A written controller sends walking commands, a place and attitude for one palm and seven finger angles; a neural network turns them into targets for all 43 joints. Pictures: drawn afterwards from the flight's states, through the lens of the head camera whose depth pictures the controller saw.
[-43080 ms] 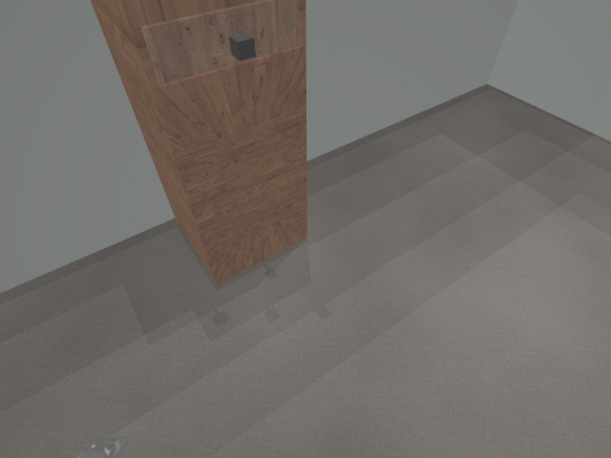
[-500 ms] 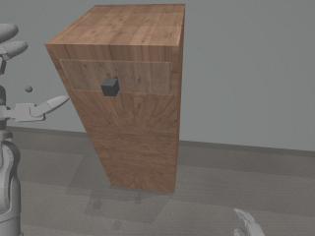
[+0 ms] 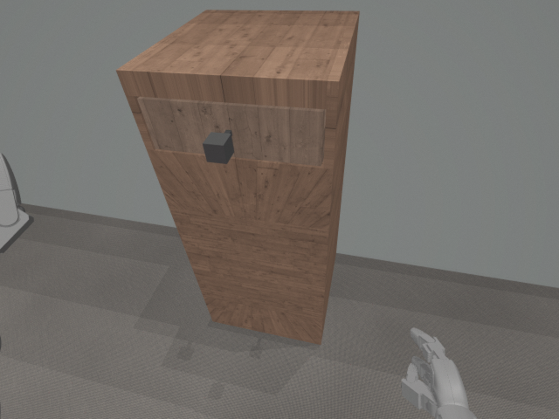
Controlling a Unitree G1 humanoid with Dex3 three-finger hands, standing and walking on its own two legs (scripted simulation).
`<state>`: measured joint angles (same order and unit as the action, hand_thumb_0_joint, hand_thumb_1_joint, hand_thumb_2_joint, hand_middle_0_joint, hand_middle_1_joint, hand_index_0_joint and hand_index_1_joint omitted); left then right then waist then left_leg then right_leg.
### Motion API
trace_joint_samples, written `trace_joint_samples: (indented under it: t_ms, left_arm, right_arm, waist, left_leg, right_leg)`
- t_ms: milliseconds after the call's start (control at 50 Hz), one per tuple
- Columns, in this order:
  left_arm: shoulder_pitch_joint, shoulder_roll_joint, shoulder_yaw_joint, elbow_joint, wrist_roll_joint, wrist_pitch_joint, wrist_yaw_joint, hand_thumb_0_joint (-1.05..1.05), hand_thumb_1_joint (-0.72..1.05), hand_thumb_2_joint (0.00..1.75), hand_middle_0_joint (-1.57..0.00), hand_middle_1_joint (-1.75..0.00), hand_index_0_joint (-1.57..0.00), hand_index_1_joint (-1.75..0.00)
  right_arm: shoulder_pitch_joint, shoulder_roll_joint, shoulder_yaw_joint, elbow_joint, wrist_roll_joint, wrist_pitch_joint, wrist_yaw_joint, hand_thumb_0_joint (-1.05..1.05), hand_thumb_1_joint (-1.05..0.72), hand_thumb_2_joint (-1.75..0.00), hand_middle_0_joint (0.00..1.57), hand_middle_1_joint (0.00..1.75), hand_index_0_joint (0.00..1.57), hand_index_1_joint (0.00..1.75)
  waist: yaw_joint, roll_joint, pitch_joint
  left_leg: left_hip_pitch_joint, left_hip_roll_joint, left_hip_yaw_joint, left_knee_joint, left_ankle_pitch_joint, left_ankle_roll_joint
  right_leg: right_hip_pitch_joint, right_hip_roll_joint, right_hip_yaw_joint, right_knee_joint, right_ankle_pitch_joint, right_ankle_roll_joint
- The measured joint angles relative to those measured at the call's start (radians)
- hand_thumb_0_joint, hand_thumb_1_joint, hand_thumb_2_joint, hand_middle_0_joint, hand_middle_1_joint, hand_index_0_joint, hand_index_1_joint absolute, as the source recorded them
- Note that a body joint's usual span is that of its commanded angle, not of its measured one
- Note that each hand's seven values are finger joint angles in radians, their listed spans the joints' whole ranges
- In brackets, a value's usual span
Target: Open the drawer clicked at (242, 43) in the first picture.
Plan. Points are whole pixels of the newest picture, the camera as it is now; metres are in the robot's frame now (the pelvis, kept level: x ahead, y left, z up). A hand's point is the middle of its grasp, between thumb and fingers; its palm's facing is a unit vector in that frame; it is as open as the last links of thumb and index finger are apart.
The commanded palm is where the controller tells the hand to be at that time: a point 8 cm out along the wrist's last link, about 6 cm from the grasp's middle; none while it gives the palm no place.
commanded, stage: draw the hand back to the body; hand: left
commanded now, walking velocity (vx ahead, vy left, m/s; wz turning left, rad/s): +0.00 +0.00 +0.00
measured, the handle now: (222, 142) +0.57 +0.21 +0.12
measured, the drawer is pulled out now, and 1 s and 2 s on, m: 0.00 0.00 0.00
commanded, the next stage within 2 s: step back with the hand held close in 0.06 s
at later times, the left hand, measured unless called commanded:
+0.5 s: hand (40, 220) +0.20 +0.26 +0.26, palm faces +0.42 -0.73 -0.54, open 7.4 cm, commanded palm +0.13 +0.32 +0.30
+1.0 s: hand out of the picture +0.09 +0.27 +0.28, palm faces +0.53 -0.76 -0.38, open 7.4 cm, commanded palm +0.03 +0.34 +0.30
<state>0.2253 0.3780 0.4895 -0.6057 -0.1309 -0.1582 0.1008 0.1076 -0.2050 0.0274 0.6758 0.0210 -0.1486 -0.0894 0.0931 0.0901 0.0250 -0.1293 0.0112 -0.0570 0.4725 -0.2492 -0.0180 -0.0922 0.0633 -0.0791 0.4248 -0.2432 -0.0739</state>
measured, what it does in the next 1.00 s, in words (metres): shifts its weight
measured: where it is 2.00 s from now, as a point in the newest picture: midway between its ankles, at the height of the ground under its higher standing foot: outside the picture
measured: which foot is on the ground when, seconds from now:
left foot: down 0.00-1.00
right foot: down 0.00-1.00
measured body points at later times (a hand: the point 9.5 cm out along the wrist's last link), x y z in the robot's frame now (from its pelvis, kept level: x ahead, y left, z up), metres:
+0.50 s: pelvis +0.00 +0.04 +0.00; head +0.02 +0.04 +0.45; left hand +0.17 +0.29 +0.29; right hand +0.15 -0.22 -0.09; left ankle +0.01 +0.14 -0.74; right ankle +0.00 -0.07 -0.74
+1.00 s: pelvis -0.10 +0.05 -0.02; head -0.09 +0.07 +0.43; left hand +0.05 +0.31 +0.29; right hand +0.07 -0.19 -0.09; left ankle +0.01 +0.14 -0.74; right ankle +0.00 -0.07 -0.74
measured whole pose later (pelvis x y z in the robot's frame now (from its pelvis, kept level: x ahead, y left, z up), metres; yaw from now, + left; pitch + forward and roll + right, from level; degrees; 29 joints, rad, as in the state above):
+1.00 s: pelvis -0.10 +0.05 -0.02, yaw +2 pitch +0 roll -2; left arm 0.33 0.47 0.56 -0.82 -0.04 -0.25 0.14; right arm 0.23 -0.23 0.02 0.60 0.01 -0.06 -0.06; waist -0.02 0.00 0.00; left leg -0.48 -0.02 -0.01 0.66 -0.25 0.03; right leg -0.41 -0.01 -0.10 0.56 -0.16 -0.01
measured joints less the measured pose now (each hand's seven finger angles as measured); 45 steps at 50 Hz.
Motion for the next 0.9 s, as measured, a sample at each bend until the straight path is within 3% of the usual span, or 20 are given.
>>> trace_joint_samples:
  t_ms: [180,320,480,560,660,780,900]
  left_arm:
    - [0.074,0.004,-0.023,-0.064,0.007,0.017,-0.007,0.01,0.87,0.89,-0.21,-0.31,-0.21,-0.31]
    - [0.068,0.081,0.056,-0.038,0.046,-0.052,-0.001,0.01,0.88,0.89,-0.21,-0.31,-0.21,-0.3]
    - [0.224,0.118,0.09,-0.141,0.055,-0.043,0.002,0.01,0.88,0.9,-0.21,-0.3,-0.21,-0.3]
    - [0.267,0.168,0.117,-0.222,0.058,-0.064,0.005,0.01,0.88,0.9,-0.21,-0.3,-0.22,-0.3]
    - [0.219,0.214,0.168,-0.215,0.055,-0.1,0.017,0.01,0.88,0.9,-0.22,-0.3,-0.22,-0.3]
    - [0.094,0.166,0.172,-0.081,0.059,-0.096,0.029,0.0,0.88,0.9,-0.21,-0.3,-0.22,-0.3]
    - [0.071,0.061,0.092,-0.078,0.082,-0.067,0.037,0.01,0.88,0.9,-0.21,-0.3,-0.21,-0.3]
  right_arm:
    - [0.043,0.004,0.009,0.012,-0.009,-0.01,0.009,0.01,-0.91,-0.9,0.2,0.3,0.2,0.3]
    - [0.068,-0.034,-0.006,-0.032,0.017,0.065,0.028,0.01,-0.91,-0.9,0.2,0.3,0.2,0.3]
    - [0.089,-0.041,-0.034,-0.084,0.016,0.114,0.031,0.01,-0.91,-0.9,0.2,0.3,0.2,0.3]
    - [0.098,-0.032,-0.037,-0.102,0.011,0.118,0.03,0.01,-0.91,-0.9,0.2,0.3,0.2,0.3]
    - [0.09,-0.013,-0.027,-0.103,0.005,0.111,0.027,0.01,-0.91,-0.9,0.2,0.3,0.2,0.3]
    - [0.076,0.002,-0.008,-0.097,0.002,0.096,0.031,0.01,-0.91,-0.89,0.2,0.3,0.2,0.3]
    - [0.099,-0.009,-0.002,-0.095,-0.003,0.087,0.039,0.01,-0.91,-0.89,0.2,0.3,0.2,0.3]
  waist:
    - [-0.011,-0.008,-0.003]
    - [-0.075,-0.003,-0.024]
    - [-0.118,-0.061,-0.009]
    - [-0.12,-0.077,-0.015]
    - [-0.105,-0.086,-0.032]
    - [-0.092,-0.074,-0.049]
    - [-0.1,-0.06,-0.053]
  left_leg:
    - [0.014,-0.007,0.022,-0.011,-0.007,0.006]
    - [-0.122,-0.006,-0.012,0.085,-0.036,0.015]
    - [-0.166,-0.04,0.029,0.051,0.001,0.045]
    - [-0.195,-0.044,0.032,0.065,0.008,0.053]
    - [-0.217,-0.05,0.038,0.075,0.027,0.06]
    - [-0.253,-0.052,0.042,0.105,0.048,0.063]
    - [-0.322,-0.032,0.036,0.17,-0.022,0.052]
  right_leg:
    - [-0.002,-0.008,0.022,0.012,-0.012,0.008]
    - [-0.089,-0.005,-0.016,0.026,-0.009,0.017]
    - [-0.17,-0.044,0.021,0.057,0.001,0.051]
    - [-0.194,-0.048,0.023,0.061,0.014,0.058]
    - [-0.219,-0.055,0.027,0.076,0.031,0.065]
    - [-0.26,-0.059,0.028,0.117,0.047,0.066]
    - [-0.295,-0.054,-0.003,0.121,0.042,0.057]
